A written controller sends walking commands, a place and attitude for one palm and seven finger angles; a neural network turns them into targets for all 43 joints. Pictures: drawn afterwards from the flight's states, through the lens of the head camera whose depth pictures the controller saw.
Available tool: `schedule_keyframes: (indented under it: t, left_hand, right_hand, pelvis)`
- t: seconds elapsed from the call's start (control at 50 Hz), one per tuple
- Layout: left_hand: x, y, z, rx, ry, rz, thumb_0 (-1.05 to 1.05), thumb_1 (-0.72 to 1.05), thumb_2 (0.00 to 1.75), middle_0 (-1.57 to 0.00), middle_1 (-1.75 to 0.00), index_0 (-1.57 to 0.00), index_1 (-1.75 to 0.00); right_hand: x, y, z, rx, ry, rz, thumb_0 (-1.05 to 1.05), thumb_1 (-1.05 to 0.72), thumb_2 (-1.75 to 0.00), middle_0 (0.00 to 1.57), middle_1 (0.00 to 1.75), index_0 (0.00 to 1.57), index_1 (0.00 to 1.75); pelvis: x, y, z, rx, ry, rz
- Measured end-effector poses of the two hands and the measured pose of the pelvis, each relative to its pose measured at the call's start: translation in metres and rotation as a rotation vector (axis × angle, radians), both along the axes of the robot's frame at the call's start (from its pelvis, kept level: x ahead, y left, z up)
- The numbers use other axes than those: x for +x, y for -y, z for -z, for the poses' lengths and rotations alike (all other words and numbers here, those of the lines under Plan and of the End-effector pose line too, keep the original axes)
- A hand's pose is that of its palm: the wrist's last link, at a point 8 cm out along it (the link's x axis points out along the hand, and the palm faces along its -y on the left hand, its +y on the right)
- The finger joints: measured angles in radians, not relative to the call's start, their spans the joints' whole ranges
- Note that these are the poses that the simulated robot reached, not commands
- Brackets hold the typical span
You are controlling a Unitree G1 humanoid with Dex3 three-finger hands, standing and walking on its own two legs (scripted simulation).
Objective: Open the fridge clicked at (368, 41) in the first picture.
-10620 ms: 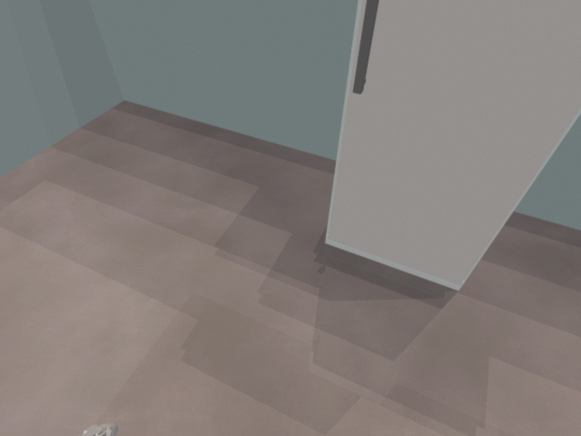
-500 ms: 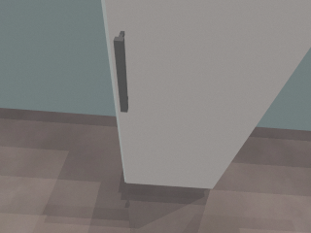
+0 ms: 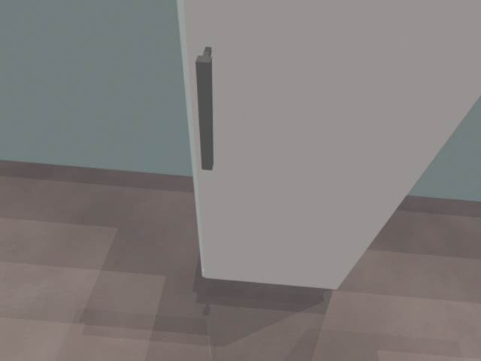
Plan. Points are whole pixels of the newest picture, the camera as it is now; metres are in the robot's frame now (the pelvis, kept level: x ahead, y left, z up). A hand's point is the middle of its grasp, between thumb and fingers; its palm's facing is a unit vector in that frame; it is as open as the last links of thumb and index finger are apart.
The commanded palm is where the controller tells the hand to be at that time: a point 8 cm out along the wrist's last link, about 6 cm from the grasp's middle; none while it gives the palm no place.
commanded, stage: look again from close up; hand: left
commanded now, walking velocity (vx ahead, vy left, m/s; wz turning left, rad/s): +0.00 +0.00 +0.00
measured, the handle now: (207, 114) +0.52 +0.11 +0.14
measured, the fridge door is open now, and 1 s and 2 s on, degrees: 0 0 0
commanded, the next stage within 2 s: shuffle to correct the standing spot in 1.98 s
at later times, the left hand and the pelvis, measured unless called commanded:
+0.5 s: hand out of the picture -0.05 +0.21 -0.17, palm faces -0.01 -0.97 -0.25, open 7.3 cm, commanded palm none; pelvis -0.02 +0.00 +0.00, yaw +0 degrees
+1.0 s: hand out of the picture -0.01 +0.24 -0.20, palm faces -0.03 -0.97 -0.23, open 7.3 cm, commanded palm none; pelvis -0.05 +0.02 -0.01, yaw -2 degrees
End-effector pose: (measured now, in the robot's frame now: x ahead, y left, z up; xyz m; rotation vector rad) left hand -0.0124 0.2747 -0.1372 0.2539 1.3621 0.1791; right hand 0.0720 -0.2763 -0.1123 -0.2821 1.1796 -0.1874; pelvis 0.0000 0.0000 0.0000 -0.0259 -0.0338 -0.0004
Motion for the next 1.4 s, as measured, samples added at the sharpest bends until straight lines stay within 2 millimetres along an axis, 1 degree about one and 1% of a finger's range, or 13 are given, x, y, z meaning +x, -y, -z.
schedule_keyframes:
  t: [0.24,0.62,0.8,0.88,0.96,1.02,1.06,1.1,1.16,1.24,1.28,1.32,1.4]
  left_hand:
    - [-0.032,0.011,0.002,-0.025,-0.058,-0.024,0.00,0.91,0.90,-0.20,-0.30,-0.20,-0.30]
    - [-0.047,0.016,0.002,-0.028,-0.053,-0.026,0.00,0.91,0.90,-0.20,-0.30,-0.20,-0.30]
    - [-0.057,0.015,0.001,-0.032,-0.043,-0.030,0.00,0.91,0.90,-0.20,-0.30,-0.20,-0.30]
    - [-0.052,0.007,0.014,-0.040,-0.044,-0.030,0.00,0.91,0.90,-0.20,-0.30,-0.20,-0.30]
    - [-0.020,-0.007,0.029,-0.053,0.013,0.001,0.01,0.91,0.90,-0.20,-0.30,-0.20,-0.30]
    - [0.003,-0.013,0.023,-0.053,0.074,0.029,0.01,0.91,0.90,-0.20,-0.30,-0.20,-0.30]
    - [0.008,-0.017,0.014,-0.049,0.098,0.038,0.00,0.91,0.90,-0.20,-0.30,-0.20,-0.30]
    - [0.003,-0.020,0.004,-0.042,0.098,0.042,0.00,0.91,0.90,-0.20,-0.30,-0.20,-0.30]
    - [-0.019,-0.026,-0.006,-0.026,0.058,0.039,0.00,0.91,0.90,-0.20,-0.30,-0.20,-0.30]
    - [-0.062,-0.038,-0.005,0.018,-0.057,0.037,0.00,0.91,0.90,-0.20,-0.30,-0.20,-0.30]
    - [-0.072,-0.044,-0.003,0.022,-0.089,0.027,0.00,0.91,0.90,-0.20,-0.30,-0.20,-0.30]
    - [-0.070,-0.050,-0.001,0.021,-0.080,0.030,0.00,0.91,0.90,-0.20,-0.30,-0.20,-0.30]
    - [-0.046,-0.061,0.006,0.004,-0.011,0.053,0.01,0.91,0.90,-0.20,-0.30,-0.20,-0.30]
  right_hand:
    - [-0.026,-0.008,0.007,0.021,-0.050,0.029,0.00,-0.90,-0.90,0.20,0.30,0.20,0.30]
    - [-0.069,-0.014,0.015,0.046,-0.095,0.080,0.00,-0.90,-0.90,0.20,0.30,0.20,0.30]
    - [-0.086,-0.013,0.014,0.041,-0.100,0.093,0.00,-0.90,-0.90,0.20,0.30,0.20,0.30]
    - [-0.100,-0.013,0.015,0.015,-0.095,0.127,0.00,-0.90,-0.90,0.20,0.30,0.20,0.30]
    - [-0.126,-0.019,0.017,-0.023,-0.108,0.158,0.00,-0.91,-0.90,0.20,0.30,0.20,0.30]
    - [-0.144,-0.026,0.015,-0.028,-0.151,0.164,0.00,-0.91,-0.90,0.20,0.30,0.20,0.30]
    - [-0.149,-0.031,0.011,-0.021,-0.166,0.167,0.00,-0.91,-0.90,0.20,0.30,0.20,0.30]
    - [-0.148,-0.035,0.008,-0.012,-0.160,0.171,0.00,-0.90,-0.90,0.20,0.30,0.20,0.30]
    - [-0.142,-0.039,0.006,0.002,-0.122,0.176,0.00,-0.90,-0.90,0.20,0.30,0.20,0.30]
    - [-0.138,-0.044,0.013,0.022,-0.082,0.185,0.00,-0.90,-0.90,0.20,0.30,0.20,0.30]
    - [-0.142,-0.048,0.014,0.031,-0.085,0.182,0.00,-0.90,-0.90,0.20,0.30,0.20,0.30]
    - [-0.149,-0.052,0.014,0.033,-0.097,0.179,0.00,-0.90,-0.90,0.20,0.30,0.20,0.30]
    - [-0.159,-0.062,0.018,0.010,-0.133,0.162,0.00,-0.90,-0.90,0.20,0.30,0.20,0.30]
  pelvis:
    - [-0.008,-0.002,-0.001,-0.001,0.005,0.000]
    - [-0.026,-0.002,-0.001,0.004,0.020,0.009]
    - [-0.040,-0.003,-0.003,0.000,0.025,0.011]
    - [-0.044,-0.010,0.005,-0.025,0.042,0.021]
    - [-0.046,-0.020,0.015,-0.035,0.058,0.028]
    - [-0.053,-0.027,0.012,-0.026,0.046,0.042]
    - [-0.057,-0.030,0.006,-0.018,0.032,0.052]
    - [-0.060,-0.034,-0.001,-0.013,0.018,0.064]
    - [-0.065,-0.038,-0.007,-0.005,0.002,0.086]
    - [-0.080,-0.043,-0.002,0.015,0.002,0.102]
    - [-0.082,-0.046,-0.001,0.001,0.011,0.095]
    - [-0.081,-0.050,0.000,-0.005,0.013,0.091]
    - [-0.079,-0.062,0.007,-0.008,0.013,0.078]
